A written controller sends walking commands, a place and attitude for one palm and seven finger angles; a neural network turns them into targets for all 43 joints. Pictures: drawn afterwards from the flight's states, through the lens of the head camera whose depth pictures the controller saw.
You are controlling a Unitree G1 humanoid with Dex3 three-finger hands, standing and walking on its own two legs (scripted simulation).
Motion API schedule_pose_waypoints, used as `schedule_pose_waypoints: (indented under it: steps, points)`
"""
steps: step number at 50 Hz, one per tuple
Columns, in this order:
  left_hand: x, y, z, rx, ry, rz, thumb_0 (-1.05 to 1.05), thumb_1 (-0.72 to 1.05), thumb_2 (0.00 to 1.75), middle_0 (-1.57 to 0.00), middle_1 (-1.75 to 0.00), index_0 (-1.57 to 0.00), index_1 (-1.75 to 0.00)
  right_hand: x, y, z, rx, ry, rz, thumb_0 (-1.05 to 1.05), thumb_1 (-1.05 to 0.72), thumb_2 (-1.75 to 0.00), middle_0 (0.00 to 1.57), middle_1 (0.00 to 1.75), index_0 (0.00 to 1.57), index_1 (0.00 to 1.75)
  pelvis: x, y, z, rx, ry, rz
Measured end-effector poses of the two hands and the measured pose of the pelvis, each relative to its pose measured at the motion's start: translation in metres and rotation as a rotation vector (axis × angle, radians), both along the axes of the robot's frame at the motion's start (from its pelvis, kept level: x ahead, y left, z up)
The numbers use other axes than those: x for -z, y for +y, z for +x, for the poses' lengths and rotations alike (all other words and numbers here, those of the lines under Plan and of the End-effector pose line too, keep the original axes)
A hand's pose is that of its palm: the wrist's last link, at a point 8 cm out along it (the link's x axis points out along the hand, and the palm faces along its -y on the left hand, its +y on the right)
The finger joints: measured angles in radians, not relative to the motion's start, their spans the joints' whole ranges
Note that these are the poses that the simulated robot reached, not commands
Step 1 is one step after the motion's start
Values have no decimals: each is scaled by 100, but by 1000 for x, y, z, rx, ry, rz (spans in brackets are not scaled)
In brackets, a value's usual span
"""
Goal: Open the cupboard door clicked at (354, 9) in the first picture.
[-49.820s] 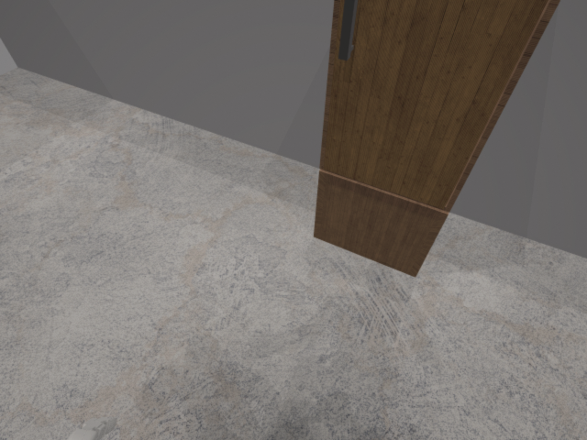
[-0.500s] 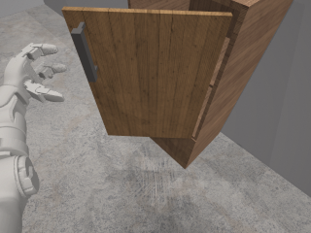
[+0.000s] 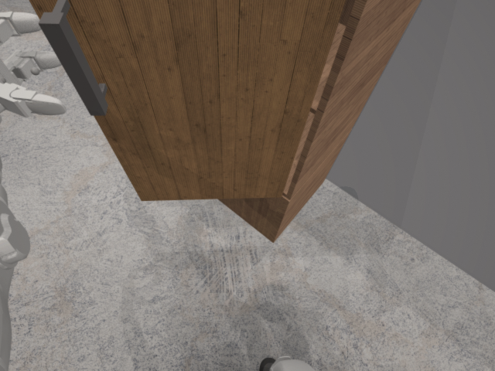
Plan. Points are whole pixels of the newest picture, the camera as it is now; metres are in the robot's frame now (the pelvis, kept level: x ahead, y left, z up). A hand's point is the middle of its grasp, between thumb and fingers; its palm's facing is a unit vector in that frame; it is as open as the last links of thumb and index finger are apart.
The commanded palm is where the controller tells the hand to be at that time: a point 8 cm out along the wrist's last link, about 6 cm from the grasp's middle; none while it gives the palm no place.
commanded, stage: move the hooked fingers beside the handle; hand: left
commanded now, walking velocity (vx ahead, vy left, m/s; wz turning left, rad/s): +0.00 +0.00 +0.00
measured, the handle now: (82, 62) +0.55 +0.19 +0.16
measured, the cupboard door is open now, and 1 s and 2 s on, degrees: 43 43 42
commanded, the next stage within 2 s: slide the fingers in behind the handle in 0.72 s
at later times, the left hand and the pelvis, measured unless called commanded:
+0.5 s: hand (30, 80) +0.51 +0.24 +0.16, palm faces -0.05 -1.00 +0.00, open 14.0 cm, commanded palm +0.48 +0.29 +0.16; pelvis +0.02 +0.00 +0.00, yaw +0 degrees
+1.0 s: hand (42, 80) +0.50 +0.22 +0.17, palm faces -0.06 -1.00 +0.01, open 14.0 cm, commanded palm +0.48 +0.28 +0.16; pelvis +0.00 +0.00 +0.00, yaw +1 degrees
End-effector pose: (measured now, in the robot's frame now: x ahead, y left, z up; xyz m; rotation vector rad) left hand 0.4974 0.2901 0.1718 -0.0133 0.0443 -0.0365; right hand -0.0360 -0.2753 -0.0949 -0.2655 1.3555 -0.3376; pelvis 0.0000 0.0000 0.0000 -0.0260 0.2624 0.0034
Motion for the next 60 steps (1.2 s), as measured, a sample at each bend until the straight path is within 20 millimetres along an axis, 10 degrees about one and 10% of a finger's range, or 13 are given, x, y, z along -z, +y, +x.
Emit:
schedule_pose_waypoints:
  steps: [11,34,60]
  points:
    - [11,6,6,15,-14,5,-1,-50,30,-30,-120,-30,-120,-3,4,-8,33,67,10,1,-90,-90,20,30,21,30,1,1,9,12,22,-5]
    - [8,7,-19,1,-16,13,-1,-50,30,-30,-120,-30,-120,6,11,70,-69,-133,44,1,-90,-90,20,30,21,30,0,4,11,-8,-21,-6]
    - [8,-22,-10,16,-20,10,-1,-50,30,-30,-120,-30,-121,3,6,-7,0,-2,31,1,-90,-90,20,30,21,30,2,0,-6,2,-15,-4]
